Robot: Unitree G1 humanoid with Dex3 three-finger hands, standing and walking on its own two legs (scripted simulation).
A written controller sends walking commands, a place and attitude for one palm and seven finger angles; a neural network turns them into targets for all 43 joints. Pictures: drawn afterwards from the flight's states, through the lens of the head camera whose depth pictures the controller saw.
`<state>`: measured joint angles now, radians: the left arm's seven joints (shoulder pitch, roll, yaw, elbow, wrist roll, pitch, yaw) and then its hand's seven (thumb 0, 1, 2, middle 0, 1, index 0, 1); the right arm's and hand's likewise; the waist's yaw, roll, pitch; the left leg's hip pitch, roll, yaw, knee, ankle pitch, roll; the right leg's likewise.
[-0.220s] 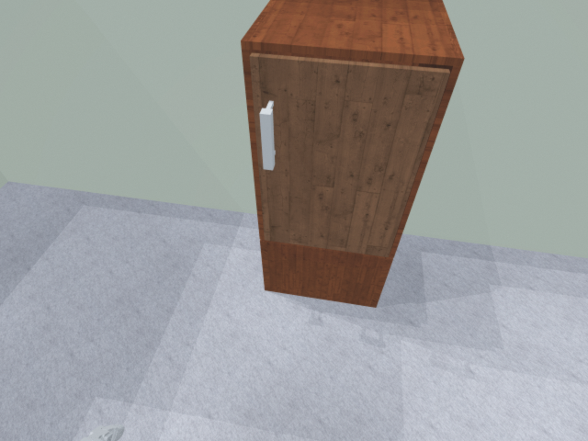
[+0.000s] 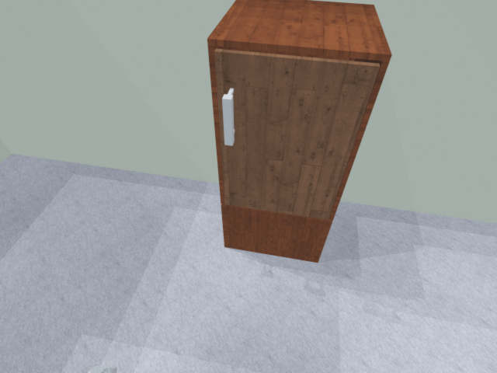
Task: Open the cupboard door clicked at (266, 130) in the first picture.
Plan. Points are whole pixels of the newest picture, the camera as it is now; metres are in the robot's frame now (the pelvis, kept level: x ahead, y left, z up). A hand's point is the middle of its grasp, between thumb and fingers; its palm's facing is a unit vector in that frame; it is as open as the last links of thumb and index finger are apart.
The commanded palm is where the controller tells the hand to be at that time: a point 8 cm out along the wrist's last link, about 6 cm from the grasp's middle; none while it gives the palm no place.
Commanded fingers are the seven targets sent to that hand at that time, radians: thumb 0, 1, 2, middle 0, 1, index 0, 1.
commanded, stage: stand and wait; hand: left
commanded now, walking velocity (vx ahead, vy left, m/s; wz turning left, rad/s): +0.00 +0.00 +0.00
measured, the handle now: (230, 117) +0.76 +0.10 +0.00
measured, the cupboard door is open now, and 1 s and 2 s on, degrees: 0 0 0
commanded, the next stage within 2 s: look at it before walking up in 0.60 s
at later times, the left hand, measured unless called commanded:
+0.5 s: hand out of the picture +0.06 +0.23 -0.15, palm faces -0.02 -0.95 -0.32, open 7.4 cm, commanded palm none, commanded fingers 0.00 0.90 0.90 -0.20 -0.30 -0.20 -0.30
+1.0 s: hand out of the picture +0.08 +0.23 -0.15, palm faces -0.02 -0.95 -0.32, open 7.4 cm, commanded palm none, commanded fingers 0.00 0.90 0.90 -0.20 -0.30 -0.20 -0.30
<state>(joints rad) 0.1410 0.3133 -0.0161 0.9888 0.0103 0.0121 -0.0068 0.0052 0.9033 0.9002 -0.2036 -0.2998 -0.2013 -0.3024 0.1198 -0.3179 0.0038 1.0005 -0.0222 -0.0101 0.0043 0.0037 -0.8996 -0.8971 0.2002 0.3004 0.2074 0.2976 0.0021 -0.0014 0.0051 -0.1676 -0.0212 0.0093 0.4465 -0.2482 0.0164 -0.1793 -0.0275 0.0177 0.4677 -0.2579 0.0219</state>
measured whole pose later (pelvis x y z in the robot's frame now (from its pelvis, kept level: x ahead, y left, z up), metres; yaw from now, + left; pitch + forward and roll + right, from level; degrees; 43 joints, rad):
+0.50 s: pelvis -0.01 -0.01 +0.00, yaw +0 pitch -2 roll +0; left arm 0.17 0.32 0.00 1.08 0.01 0.00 0.00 0.01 0.90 0.90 -0.20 -0.30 -0.20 -0.30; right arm 0.15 -0.33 0.00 1.11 -0.02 -0.01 0.00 0.00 -0.90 -0.90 0.20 0.30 0.21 0.30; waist 0.00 0.00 0.03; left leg -0.15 -0.01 0.00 0.39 -0.21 0.00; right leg -0.16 -0.01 0.01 0.41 -0.22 0.01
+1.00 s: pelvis +0.00 -0.01 +0.01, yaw +0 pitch -1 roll +0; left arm 0.14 0.32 0.00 1.08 0.01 0.00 0.00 0.00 0.90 0.90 -0.20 -0.30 -0.20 -0.30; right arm 0.13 -0.33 0.00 1.12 -0.02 -0.01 0.00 0.00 -0.90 -0.90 0.20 0.30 0.21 0.30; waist 0.00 0.00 0.02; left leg -0.13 0.00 0.00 0.35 -0.20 -0.01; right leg -0.15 -0.01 0.01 0.38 -0.21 0.00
